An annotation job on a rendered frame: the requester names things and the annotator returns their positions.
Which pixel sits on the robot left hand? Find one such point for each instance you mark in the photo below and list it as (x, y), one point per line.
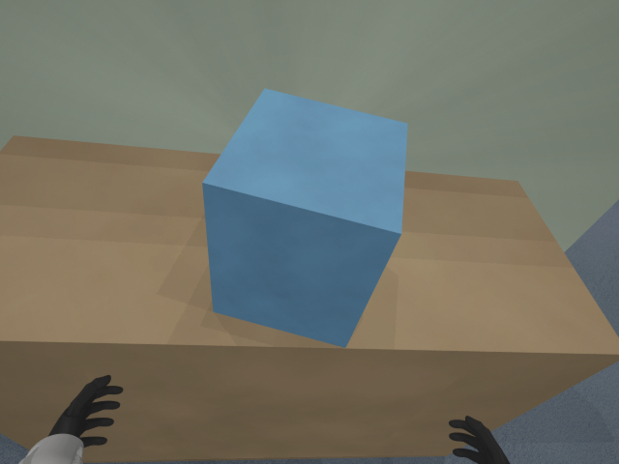
(73, 420)

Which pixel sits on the robot right hand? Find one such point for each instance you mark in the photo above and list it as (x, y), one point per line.
(488, 452)

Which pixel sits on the robot left forearm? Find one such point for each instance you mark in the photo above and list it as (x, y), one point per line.
(56, 449)

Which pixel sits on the pedestal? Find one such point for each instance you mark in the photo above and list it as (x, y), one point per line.
(104, 270)

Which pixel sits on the carton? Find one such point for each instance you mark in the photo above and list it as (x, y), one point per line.
(303, 211)

